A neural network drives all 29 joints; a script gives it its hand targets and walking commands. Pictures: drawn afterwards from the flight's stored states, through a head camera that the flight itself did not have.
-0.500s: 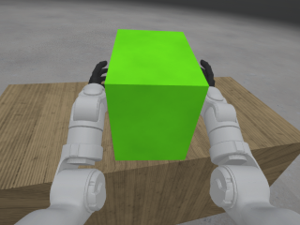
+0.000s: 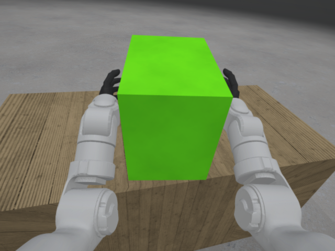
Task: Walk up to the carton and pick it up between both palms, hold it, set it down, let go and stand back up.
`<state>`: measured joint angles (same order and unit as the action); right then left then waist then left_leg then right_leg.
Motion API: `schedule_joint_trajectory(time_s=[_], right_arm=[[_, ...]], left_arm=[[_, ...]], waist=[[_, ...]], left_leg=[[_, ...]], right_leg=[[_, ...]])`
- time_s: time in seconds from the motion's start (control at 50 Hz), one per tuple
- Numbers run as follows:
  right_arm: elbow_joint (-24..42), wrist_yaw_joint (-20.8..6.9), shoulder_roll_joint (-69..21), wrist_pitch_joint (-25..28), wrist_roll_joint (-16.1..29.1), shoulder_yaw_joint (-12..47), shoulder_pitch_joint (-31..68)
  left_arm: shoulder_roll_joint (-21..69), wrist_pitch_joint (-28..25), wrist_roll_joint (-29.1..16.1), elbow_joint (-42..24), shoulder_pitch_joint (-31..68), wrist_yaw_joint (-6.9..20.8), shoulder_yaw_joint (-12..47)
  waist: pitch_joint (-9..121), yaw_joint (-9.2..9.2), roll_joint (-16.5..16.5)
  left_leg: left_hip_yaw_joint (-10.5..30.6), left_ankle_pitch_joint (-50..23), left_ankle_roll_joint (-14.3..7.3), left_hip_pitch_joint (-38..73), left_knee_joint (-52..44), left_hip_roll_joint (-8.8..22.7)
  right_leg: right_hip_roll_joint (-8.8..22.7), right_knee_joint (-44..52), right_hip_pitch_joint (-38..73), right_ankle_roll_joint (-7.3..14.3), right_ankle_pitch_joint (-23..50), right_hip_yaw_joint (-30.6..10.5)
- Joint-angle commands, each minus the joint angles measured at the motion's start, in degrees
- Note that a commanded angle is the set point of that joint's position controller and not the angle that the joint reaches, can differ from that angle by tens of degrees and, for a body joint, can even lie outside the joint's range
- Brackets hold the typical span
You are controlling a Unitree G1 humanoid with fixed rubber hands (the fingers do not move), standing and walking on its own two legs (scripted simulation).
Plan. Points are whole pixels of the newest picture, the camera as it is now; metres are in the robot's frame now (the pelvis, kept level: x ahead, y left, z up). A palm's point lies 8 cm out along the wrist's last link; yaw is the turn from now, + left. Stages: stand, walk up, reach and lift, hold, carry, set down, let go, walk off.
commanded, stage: hold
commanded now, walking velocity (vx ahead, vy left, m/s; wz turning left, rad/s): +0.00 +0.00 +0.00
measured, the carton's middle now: (168, 105) +0.42 +0.01 +0.20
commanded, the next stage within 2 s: set down in 0.80 s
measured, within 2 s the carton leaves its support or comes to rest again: neither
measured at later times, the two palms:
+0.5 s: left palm (107, 99) +0.38 +0.15 +0.23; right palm (229, 100) +0.38 -0.13 +0.25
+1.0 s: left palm (106, 100) +0.38 +0.15 +0.23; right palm (226, 104) +0.38 -0.13 +0.23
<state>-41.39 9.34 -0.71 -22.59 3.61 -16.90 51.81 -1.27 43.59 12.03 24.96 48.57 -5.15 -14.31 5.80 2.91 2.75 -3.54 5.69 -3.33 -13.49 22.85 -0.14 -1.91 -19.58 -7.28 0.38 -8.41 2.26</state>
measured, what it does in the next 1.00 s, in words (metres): stands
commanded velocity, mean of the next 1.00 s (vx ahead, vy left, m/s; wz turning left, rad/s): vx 0.00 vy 0.00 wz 0.00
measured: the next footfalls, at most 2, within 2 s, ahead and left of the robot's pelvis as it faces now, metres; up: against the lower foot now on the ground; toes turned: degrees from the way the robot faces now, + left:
none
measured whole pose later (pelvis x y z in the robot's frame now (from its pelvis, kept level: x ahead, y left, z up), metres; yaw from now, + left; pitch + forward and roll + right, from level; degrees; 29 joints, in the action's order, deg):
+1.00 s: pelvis +0.00 +0.00 +0.00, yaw +0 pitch -4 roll -2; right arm -45.4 9.3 -0.7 -18.9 3.6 -16.9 52.0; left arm -1.2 42.4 12.5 27.0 49.5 -5.0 -15.4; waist 5.8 2.9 2.7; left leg -3.5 5.7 -3.4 -13.5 22.8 -0.2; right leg -1.8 -19.6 -7.3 0.3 -8.3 2.3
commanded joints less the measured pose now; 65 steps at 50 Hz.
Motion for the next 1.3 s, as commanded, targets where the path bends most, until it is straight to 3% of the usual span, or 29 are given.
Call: schedule_joint_trajectory(time_s=[0.0,0.02,0.06,0.08,0.16,0.2,0.24,0.32,0.38,0.42,0.44,0.46,0.5,0.64,0.68,0.76,0.78,0.8,0.82,0.92,1.0,1.04,1.06,1.08,1.12,1.16,1.2,1.24,1.28], right_arm=[[9.51,-6.38,-28.87,2.12,9.48,23.80,52.94],[7.13,-6.20,-27.98,1.67,9.81,23.49,48.78],[11.83,-5.59,-28.59,1.99,10.32,25.24,50.02],[8.09,-5.60,-27.60,1.03,9.55,24.49,49.69],[12.17,-5.19,-29.22,1.41,10.96,25.02,50.63],[13.07,-5.12,-28.96,1.27,11.41,26.84,52.01],[9.86,-5.32,-27.63,0.69,10.76,25.43,50.68],[12.21,-4.90,-28.96,0.66,10.62,26.82,50.40],[9.76,-5.58,-27.42,0.95,10.13,24.16,49.47],[9.01,-5.64,-29.22,1.13,11.21,26.08,49.02],[8.07,-5.52,-27.36,0.30,9.09,23.75,46.80],[6.83,-5.59,-28.11,0.24,9.11,24.01,50.03],[9.59,-5.30,-29.64,0.47,10.30,25.80,48.41],[10.18,-4.84,-28.58,0.90,10.07,24.85,50.32],[14.10,-4.65,-29.43,0.88,11.71,27.33,49.98],[7.82,-5.73,-28.00,0.71,10.22,24.25,49.49],[10.29,-5.81,-27.71,1.15,11.14,25.29,49.23],[4.31,-4.77,-28.30,0.21,10.89,25.14,50.29],[4.53,-4.60,-28.64,1.53,9.17,23.29,51.70],[2.55,-6.55,-27.61,6.51,2.96,16.11,53.57],[8.82,-7.93,-26.61,13.22,0.05,14.29,57.00],[4.23,-8.50,-27.00,14.87,-3.57,10.90,53.72],[1.38,-8.67,-25.13,15.55,-5.35,8.33,50.32],[-0.03,-9.32,-24.63,16.30,-5.55,8.99,48.65],[2.03,-9.14,-25.23,16.84,-4.12,13.43,46.81],[2.82,-8.75,-24.62,18.86,-3.89,13.23,45.59],[4.35,-8.71,-25.51,20.10,-3.18,14.30,47.87],[4.10,-8.60,-24.77,21.58,-2.01,15.94,45.34],[5.41,-8.68,-26.48,21.53,-0.95,19.40,45.53]], left_arm=[[35.33,-5.51,-7.85,-10.92,48.85,8.85,22.12],[36.68,-5.38,-7.58,-12.31,48.73,8.19,23.80],[35.41,-4.97,-7.95,-11.25,44.69,8.62,23.13],[34.63,-4.60,-5.95,-8.22,44.47,8.88,20.67],[35.99,-4.59,-7.30,-12.97,45.70,9.10,22.78],[35.00,-3.55,-6.10,-8.79,42.45,9.20,20.36],[35.03,-4.22,-6.73,-10.51,44.76,9.14,21.51],[34.45,-4.39,-6.89,-11.10,44.44,9.37,21.81],[36.77,-5.15,-8.41,-13.47,48.87,8.64,24.71],[35.59,-4.25,-5.94,-9.62,43.75,9.21,20.60],[34.69,-4.10,-6.29,-10.69,43.58,9.27,20.68],[33.64,-4.14,-4.68,-8.07,45.87,9.62,18.86],[33.53,-4.22,-5.84,-11.27,43.86,9.73,20.11],[34.62,-4.62,-6.20,-10.98,46.13,10.12,21.87],[34.28,-4.27,-7.87,-12.98,44.13,9.75,22.88],[35.35,-4.63,-6.38,-11.71,46.57,9.33,22.50],[36.58,-4.42,-7.16,-13.43,46.02,9.31,23.21],[35.30,-2.92,-4.79,-8.02,48.90,10.19,18.30],[34.24,-4.04,-3.82,-6.82,48.95,10.53,15.92],[35.45,-8.04,-3.39,-6.83,56.32,11.04,16.71],[37.37,-10.95,-2.59,-5.37,53.04,10.74,17.70],[31.68,-11.99,2.59,3.66,46.28,11.54,9.39],[30.44,-12.45,4.32,6.59,45.20,11.80,6.40],[29.46,-12.33,6.67,6.80,40.99,12.58,3.52],[27.19,-12.37,7.72,5.54,37.57,14.03,3.55],[29.60,-14.07,6.60,1.18,38.32,13.54,5.53],[29.13,-14.97,4.91,-0.29,41.12,13.32,6.65],[31.25,-15.63,3.18,-4.15,40.07,12.23,9.96],[30.51,-15.99,4.23,-3.60,36.70,11.90,8.51]], waist=[[24.48,3.75,-6.34],[21.94,4.37,-9.56],[23.49,3.80,-5.56],[20.05,4.26,-6.14],[23.92,3.84,-6.90],[21.49,2.69,-5.87],[21.35,4.17,-7.20],[23.24,3.68,-5.60],[23.48,5.15,-10.31],[21.38,2.78,-6.41],[19.04,4.61,-6.60],[17.63,3.74,-5.57],[19.75,2.90,-6.16],[22.52,4.38,-6.50],[23.69,3.94,-6.11],[21.33,4.65,-8.86],[22.78,4.18,-9.08],[19.07,1.43,-6.29],[15.91,1.13,-6.06],[17.83,3.15,-8.37],[22.49,1.34,-8.87],[17.40,-2.62,-5.11],[14.35,-1.77,-6.11],[13.33,-4.41,-5.71],[12.55,-5.31,-2.33],[15.52,-4.51,-4.02],[16.56,-5.08,-1.47],[20.88,-4.45,-5.15],[21.68,-8.57,-5.16]], left_leg=[[6.88,8.13,3.89,16.76,-8.70,2.87],[7.48,3.87,5.49,18.32,-8.24,3.58],[5.99,1.21,4.24,18.47,-6.31,2.16],[6.01,2.76,3.90,16.83,-7.28,2.14],[5.57,1.10,4.01,18.57,-6.45,1.68],[4.77,-0.21,3.22,17.18,-6.08,1.18],[6.00,3.18,4.06,17.01,-7.69,2.43],[5.13,-1.23,3.58,17.85,-6.13,1.47],[7.22,2.87,5.79,18.80,-7.71,3.43],[5.52,2.99,3.31,16.89,-7.73,2.41],[5.54,2.73,3.79,16.45,-7.93,2.55],[4.82,5.91,3.24,14.78,-7.89,1.64],[5.05,1.53,2.91,16.44,-6.98,1.34],[5.22,4.65,3.74,17.20,-7.24,1.44],[5.55,-2.31,3.98,18.87,-5.84,1.58],[7.03,5.76,4.28,15.55,-8.51,2.87],[6.45,1.80,4.99,17.65,-7.38,2.67],[6.63,7.62,3.63,20.28,-8.11,2.68],[4.26,9.15,3.13,16.12,-8.64,1.48],[5.49,16.80,3.85,13.56,-11.61,3.22],[7.29,12.12,4.70,17.16,-10.38,4.66],[4.31,15.20,2.20,15.58,-11.16,3.45],[3.85,16.65,1.47,13.09,-12.34,3.48],[2.93,16.57,0.75,11.79,-12.52,3.16],[2.42,13.14,-0.44,13.67,-11.78,2.76],[1.95,9.34,1.17,15.65,-11.15,2.65],[1.37,5.71,1.06,17.18,-9.99,1.94],[2.16,-3.82,2.73,23.68,-7.54,3.03],[0.38,-6.94,2.43,24.89,-6.62,2.05]], right_leg=[[0.09,4.15,2.68,-1.74,-0.88,-0.91],[-0.19,3.67,2.09,-1.28,1.30,-1.05],[-0.15,4.97,3.18,-1.30,2.49,-1.91],[0.17,5.04,3.42,-1.30,1.69,-1.53],[0.08,4.62,3.31,-1.47,2.10,-1.65],[-0.08,4.90,4.33,-1.45,3.38,-1.75],[-0.39,4.60,3.38,-1.58,0.96,-1.20],[-0.16,4.99,3.75,-1.39,3.31,-1.50],[-0.41,3.69,1.59,-1.11,0.44,-1.14],[-0.42,4.66,3.82,-1.16,2.06,-1.70],[0.11,4.63,4.04,-1.17,3.01,-1.81],[0.04,5.25,2.82,-1.48,-1.78,-1.43],[0.16,4.94,3.53,-1.26,1.76,-1.90],[0.07,5.20,3.55,-1.48,-0.47,-1.63],[-0.22,4.53,4.54,-1.33,4.51,-1.89],[-0.45,3.45,4.59,-1.37,1.03,-1.18],[-0.41,3.66,3.98,-1.35,2.34,-1.47],[-0.44,6.12,2.82,-1.28,-4.43,-1.97],[-0.12,6.80,3.15,-0.85,-4.05,-1.69],[0.33,4.64,4.45,-0.75,-5.73,-0.02],[-0.34,3.10,4.04,-0.73,-3.73,1.24],[0.09,4.63,4.41,-0.94,-8.90,1.62],[0.59,4.68,4.88,-0.87,-9.91,1.25],[0.45,3.70,8.26,-0.89,-9.00,1.46],[0.12,4.15,8.94,-1.98,-7.86,1.66],[-0.24,4.13,9.31,-1.40,-6.97,1.91],[-0.06,4.80,7.86,-1.80,-5.94,2.05],[-0.68,4.27,6.23,-1.08,-1.83,3.03],[-0.61,5.72,6.78,-0.84,-2.48,2.35]])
